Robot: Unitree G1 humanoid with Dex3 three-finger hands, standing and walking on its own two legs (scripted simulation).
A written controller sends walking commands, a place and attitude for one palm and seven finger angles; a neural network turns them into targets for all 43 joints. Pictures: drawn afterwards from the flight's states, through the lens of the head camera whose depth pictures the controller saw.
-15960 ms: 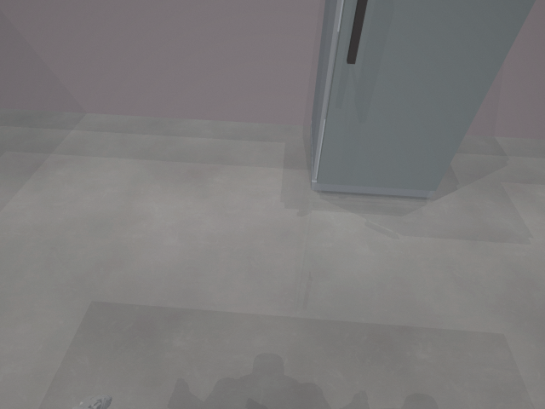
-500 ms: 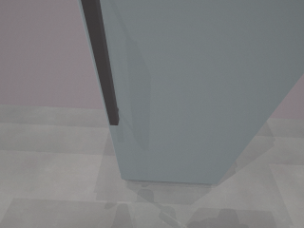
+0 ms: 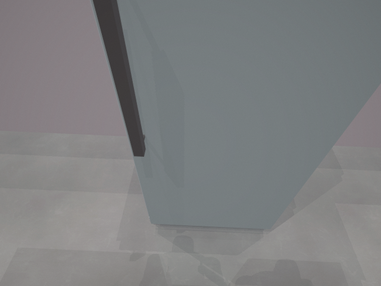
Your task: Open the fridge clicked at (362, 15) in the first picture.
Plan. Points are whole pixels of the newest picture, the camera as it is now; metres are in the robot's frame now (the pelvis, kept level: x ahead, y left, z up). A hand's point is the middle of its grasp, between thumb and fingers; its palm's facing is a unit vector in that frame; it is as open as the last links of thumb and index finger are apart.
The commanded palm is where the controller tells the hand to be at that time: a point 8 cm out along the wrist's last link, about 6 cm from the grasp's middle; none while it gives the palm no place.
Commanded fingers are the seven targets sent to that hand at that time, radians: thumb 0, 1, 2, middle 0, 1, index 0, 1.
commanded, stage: raise the hand to about handle height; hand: left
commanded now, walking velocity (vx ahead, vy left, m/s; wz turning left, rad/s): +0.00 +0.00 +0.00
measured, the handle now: (127, 78) +0.48 +0.17 +0.19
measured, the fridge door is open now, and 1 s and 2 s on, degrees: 0 0 0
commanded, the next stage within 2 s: none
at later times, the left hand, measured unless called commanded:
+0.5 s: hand (117, 273) +0.16 +0.16 -0.03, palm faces +0.01 -1.00 +0.03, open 8.4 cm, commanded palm +0.12 +0.24 -0.01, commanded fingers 0.00 0.41 0.69 -0.23 -0.62 -0.23 -0.62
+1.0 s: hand (64, 231) +0.20 +0.24 +0.06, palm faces +0.13 -0.99 -0.05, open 11.4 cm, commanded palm +0.16 +0.28 +0.06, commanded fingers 0.00 -0.17 0.44 -0.28 -0.99 -0.28 -0.99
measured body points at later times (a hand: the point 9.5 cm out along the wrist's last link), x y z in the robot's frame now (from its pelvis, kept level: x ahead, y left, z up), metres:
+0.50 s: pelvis -0.03 -0.03 -0.04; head -0.01 -0.01 +0.41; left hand +0.15 +0.21 -0.03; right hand +0.19 -0.28 -0.08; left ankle +0.00 +0.10 -0.74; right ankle -0.04 -0.11 -0.74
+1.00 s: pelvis -0.02 -0.01 -0.03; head +0.00 -0.01 +0.42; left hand +0.18 +0.29 +0.06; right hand +0.12 -0.25 -0.12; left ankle +0.00 +0.10 -0.74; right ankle -0.04 -0.11 -0.74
